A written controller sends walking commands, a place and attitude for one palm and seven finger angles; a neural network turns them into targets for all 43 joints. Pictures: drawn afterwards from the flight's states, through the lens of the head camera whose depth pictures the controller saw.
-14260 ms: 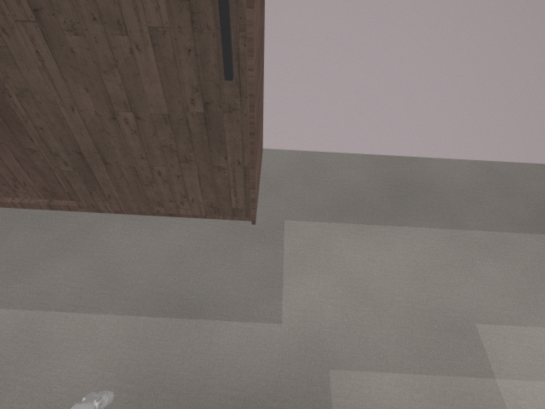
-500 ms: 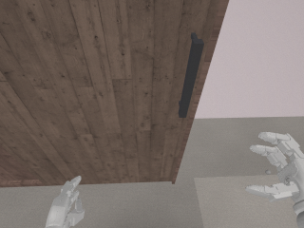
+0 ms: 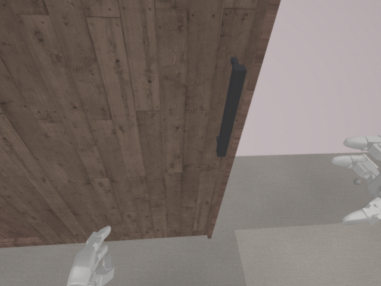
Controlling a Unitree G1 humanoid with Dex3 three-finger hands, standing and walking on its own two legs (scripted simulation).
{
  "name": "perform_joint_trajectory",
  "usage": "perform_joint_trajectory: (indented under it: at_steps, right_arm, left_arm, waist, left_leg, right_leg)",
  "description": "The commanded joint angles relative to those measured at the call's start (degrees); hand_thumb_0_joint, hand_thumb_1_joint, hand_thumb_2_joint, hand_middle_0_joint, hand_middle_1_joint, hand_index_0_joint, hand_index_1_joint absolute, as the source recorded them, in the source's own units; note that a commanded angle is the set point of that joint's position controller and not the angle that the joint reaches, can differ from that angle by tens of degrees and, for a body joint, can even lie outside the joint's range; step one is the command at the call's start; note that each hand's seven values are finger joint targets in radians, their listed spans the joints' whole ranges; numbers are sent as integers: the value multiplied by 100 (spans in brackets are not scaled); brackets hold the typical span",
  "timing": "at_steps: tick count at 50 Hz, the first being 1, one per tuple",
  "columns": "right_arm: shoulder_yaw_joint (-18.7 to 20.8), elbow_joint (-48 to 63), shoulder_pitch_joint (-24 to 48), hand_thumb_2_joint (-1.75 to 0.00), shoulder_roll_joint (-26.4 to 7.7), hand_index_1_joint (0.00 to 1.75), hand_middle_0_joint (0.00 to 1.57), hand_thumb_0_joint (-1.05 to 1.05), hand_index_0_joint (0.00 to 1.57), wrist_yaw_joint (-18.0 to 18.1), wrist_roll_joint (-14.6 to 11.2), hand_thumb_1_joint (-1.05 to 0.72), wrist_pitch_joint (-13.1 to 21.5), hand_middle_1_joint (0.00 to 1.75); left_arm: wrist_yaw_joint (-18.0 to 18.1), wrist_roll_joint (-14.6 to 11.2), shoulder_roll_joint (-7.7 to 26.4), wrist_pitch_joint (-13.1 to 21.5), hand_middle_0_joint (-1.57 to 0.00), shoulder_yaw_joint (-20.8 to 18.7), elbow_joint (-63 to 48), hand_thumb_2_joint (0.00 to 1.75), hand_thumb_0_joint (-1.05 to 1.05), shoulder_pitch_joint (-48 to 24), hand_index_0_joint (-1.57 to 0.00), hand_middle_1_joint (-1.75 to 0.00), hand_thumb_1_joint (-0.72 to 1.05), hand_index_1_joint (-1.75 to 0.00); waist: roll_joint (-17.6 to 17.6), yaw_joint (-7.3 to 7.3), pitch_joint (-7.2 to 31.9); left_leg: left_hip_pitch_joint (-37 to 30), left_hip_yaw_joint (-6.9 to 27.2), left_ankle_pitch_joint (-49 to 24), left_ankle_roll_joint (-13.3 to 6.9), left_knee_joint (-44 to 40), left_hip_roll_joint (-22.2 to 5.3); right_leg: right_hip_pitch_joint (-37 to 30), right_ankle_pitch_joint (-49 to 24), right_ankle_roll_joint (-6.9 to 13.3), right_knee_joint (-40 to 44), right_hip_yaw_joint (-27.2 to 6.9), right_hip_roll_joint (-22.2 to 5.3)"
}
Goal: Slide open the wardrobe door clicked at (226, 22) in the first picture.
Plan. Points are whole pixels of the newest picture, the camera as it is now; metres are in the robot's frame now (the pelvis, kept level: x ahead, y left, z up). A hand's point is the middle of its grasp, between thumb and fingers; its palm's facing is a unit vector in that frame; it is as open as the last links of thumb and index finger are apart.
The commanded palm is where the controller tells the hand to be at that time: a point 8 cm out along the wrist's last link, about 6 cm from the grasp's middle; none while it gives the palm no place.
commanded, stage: raise the hand with hooked fingers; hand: right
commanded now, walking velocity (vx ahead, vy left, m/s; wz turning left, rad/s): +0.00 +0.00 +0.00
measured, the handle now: (226, 112) +0.48 -0.08 +0.13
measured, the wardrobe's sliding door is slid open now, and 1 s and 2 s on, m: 0.00 0.00 0.00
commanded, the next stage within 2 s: move the hooked fingers beside the handle in 0.50 s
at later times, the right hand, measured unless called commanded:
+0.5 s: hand (343, 180) +0.28 -0.26 +0.15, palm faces +0.01 +1.00 -0.08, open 14.0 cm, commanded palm +0.24 -0.30 +0.16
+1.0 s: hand (316, 162) +0.31 -0.22 +0.15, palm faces -0.04 +1.00 -0.05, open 14.0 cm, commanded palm +0.29 -0.27 +0.15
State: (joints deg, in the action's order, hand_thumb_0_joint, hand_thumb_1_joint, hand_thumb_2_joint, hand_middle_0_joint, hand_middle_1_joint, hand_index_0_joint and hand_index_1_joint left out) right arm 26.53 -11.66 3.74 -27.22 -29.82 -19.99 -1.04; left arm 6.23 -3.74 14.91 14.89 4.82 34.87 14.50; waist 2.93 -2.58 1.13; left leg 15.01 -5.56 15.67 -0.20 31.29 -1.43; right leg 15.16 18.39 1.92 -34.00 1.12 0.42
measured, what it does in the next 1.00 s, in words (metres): stands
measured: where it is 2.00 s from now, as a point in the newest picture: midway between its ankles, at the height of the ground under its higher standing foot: outside the picture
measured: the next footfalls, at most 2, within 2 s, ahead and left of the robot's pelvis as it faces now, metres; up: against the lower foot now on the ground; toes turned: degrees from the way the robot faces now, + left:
none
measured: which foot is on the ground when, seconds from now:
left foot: down 0.00-1.00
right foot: down 0.00-1.00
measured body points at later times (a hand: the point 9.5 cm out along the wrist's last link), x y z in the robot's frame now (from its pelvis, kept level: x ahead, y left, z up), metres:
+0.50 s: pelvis +0.00 +0.02 +0.00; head -0.01 +0.03 +0.45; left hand +0.18 +0.26 -0.07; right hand +0.27 -0.31 +0.16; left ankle +0.01 +0.12 -0.73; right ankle +0.00 -0.09 -0.73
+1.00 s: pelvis +0.00 +0.01 +0.00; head -0.01 +0.03 +0.45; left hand +0.16 +0.25 -0.08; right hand +0.31 -0.28 +0.15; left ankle +0.01 +0.12 -0.73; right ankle +0.00 -0.09 -0.73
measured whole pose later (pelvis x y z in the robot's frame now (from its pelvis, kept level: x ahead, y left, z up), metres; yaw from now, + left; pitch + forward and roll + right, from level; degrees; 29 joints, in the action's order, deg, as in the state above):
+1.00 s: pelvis +0.00 +0.01 +0.00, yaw +1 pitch +0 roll +0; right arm 21.5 -17.2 11.7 -23.6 -25.3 -17.5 -1.7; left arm 7.1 -4.3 15.1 13.6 3.8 35.3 14.2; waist 2.8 -0.9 1.2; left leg 16.4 -5.2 15.8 -1.2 32.3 -0.9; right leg 15.5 17.7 1.0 -33.2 1.4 -0.1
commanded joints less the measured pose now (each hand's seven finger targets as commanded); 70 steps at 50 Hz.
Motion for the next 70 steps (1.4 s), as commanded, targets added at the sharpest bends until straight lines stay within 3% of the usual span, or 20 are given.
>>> perform_joint_trajectory:
  at_steps: [1,2,5,11,12,18,25,28,34,39,46,47,49,51,52,59,62,66,67,70]
  right_arm:
    - [486,996,1686,-30,-1592,120,30,0,30,-73,-134,50,221,120]
    - [506,874,1489,-30,-1580,120,30,0,30,-85,-149,50,192,120]
    - [487,820,1306,-30,-1479,120,30,0,30,-155,-190,50,164,120]
    - [732,1280,1450,-30,-1683,120,30,0,30,15,-197,50,293,120]
    - [760,1315,1398,-30,-1749,120,30,0,30,54,-188,50,311,120]
    - [661,1096,1485,-30,-1655,120,30,0,30,66,-147,50,301,120]
    - [639,1145,1494,-30,-1631,120,30,0,30,-17,-196,50,338,120]
    - [687,980,1360,-30,-1635,120,30,0,30,-16,-221,50,314,120]
    - [159,1089,1911,-30,-1259,120,30,0,30,12,-170,50,311,120]
    - [141,785,2269,-30,-1334,120,30,0,30,219,-45,50,319,120]
    - [-19,673,2510,-30,-1131,120,30,0,30,459,70,50,338,120]
    - [103,595,2449,-30,-1286,120,30,0,30,491,90,50,331,120]
    - [-140,637,2647,-30,-1040,120,30,0,30,517,125,50,295,120]
    - [49,554,2472,-30,-1167,120,30,0,30,596,146,50,275,120]
    - [7,570,2437,-30,-1134,120,30,0,30,609,134,50,262,120]
    - [-519,525,3226,-30,-706,120,30,0,30,781,243,50,249,120]
    - [-346,432,3333,-30,-946,120,30,0,30,901,304,50,301,120]
    - [-411,178,3539,-30,-841,120,30,0,30,957,340,50,335,120]
    - [-281,88,3479,-30,-1009,120,30,0,30,976,355,50,347,120]
    - [-516,97,3677,-30,-740,120,30,0,30,965,370,50,358,120]
  left_arm:
    - [62,-47,774,341,-20,-322,-947,90,0,-626,-20,-30,90,-30]
    - [35,-38,788,324,-20,-331,-957,90,0,-603,-20,-30,90,-30]
    - [1,-61,821,316,-20,-370,-971,90,0,-611,-20,-30,90,-30]
    - [8,-42,784,329,-20,-399,-1029,90,0,-651,-20,-30,90,-30]
    - [5,-31,791,323,-20,-402,-1003,90,0,-628,-20,-30,90,-30]
    - [69,-46,796,306,-20,-394,-954,90,0,-638,-20,-30,90,-30]
    - [89,-58,778,323,-20,-404,-957,90,0,-679,-20,-30,90,-30]
    - [75,-49,782,310,-20,-402,-930,90,0,-657,-20,-30,90,-30]
    - [110,-78,772,304,-20,-388,-916,90,0,-670,-20,-30,90,-30]
    - [158,-83,788,269,-20,-388,-828,90,0,-633,-20,-30,90,-30]
    - [148,-65,736,242,-20,-368,-853,90,0,-635,-20,-30,90,-30]
    - [137,-53,762,219,-20,-389,-831,90,0,-579,-20,-30,90,-30]
    - [120,-70,743,205,-20,-376,-857,90,0,-614,-20,-30,90,-30]
    - [109,-60,751,204,-20,-395,-873,90,0,-599,-20,-30,90,-30]
    - [83,-46,761,184,-20,-395,-875,90,0,-591,-20,-30,90,-30]
    - [121,-83,746,106,-20,-414,-802,90,0,-508,-20,-30,90,-30]
    - [130,-65,793,56,-20,-435,-740,90,0,-429,-20,-30,90,-30]
    - [128,-56,762,-10,-20,-427,-710,90,0,-418,-20,-30,90,-30]
    - [113,-52,787,-43,-20,-436,-684,90,0,-368,-20,-30,90,-30]
    - [90,-58,745,-93,-20,-433,-726,90,0,-376,-20,-30,90,-30]
  waist:
    - [375,69,929]
    - [103,40,924]
    - [-21,51,951]
    - [246,17,1178]
    - [106,11,1108]
    - [159,70,916]
    - [243,73,1096]
    - [-49,74,1044]
    - [75,201,955]
    - [11,218,898]
    - [161,161,1129]
    - [-154,138,1196]
    - [32,184,1168]
    - [130,93,1190]
    - [-51,85,1221]
    - [36,298,1153]
    - [-165,272,1300]
    - [-57,298,1390]
    - [-310,258,1370]
    - [62,300,1463]
  left_leg:
    - [-157,159,-846,-155,-412,153]
    - [-276,194,-927,-160,-442,151]
    - [-220,185,-1033,-123,-394,138]
    - [-324,242,-1168,-119,-365,114]
    - [-383,278,-1200,-114,-386,117]
    - [-307,374,-1046,-84,-458,74]
    - [-367,397,-1222,-62,-391,50]
    - [-347,437,-1267,-37,-406,44]
    - [-115,362,-1021,-51,-392,68]
    - [-38,379,-579,-65,-452,49]
    - [-141,292,-833,-106,-359,38]
    - [-257,300,-944,-103,-352,56]
    - [-180,272,-1004,-109,-326,39]
    - [-200,270,-1020,-127,-301,35]
    - [-304,291,-1151,-126,-305,29]
    - [5,295,-907,-104,-339,46]
    - [-151,302,-981,-115,-327,39]
    - [-179,312,-1197,-116,-293,28]
    - [-289,320,-1282,-121,-294,40]
    - [-244,318,-1514,-132,-248,22]
  right_leg:
    - [-445,-1209,-78,705,-489,-64]
    - [-366,-1262,-58,662,-453,-63]
    - [-316,-1282,-41,621,-406,-50]
    - [-425,-1400,-24,551,-331,-34]
    - [-359,-1420,-17,525,-309,-51]
    - [-257,-1175,8,542,-273,-37]
    - [-297,-1273,11,451,-265,-22]
    - [-208,-1263,22,421,-256,-36]
    - [-288,-1089,16,454,-297,-42]
    - [-189,-800,13,512,-336,-47]
    - [-316,-1016,-16,583,-339,-56]
    - [-290,-1131,-3,556,-335,-84]
    - [-312,-1161,-13,596,-328,-70]
    - [-300,-1197,-30,592,-325,-71]
    - [-275,-1303,-15,563,-302,-75]
    - [-371,-1049,-10,590,-293,-75]
    - [-367,-1168,-6,572,-308,-94]
    - [-397,-1289,-13,573,-269,-67]
    - [-314,-1377,1,553,-276,-92]
    - [-433,-1550,-17,533,-229,-62]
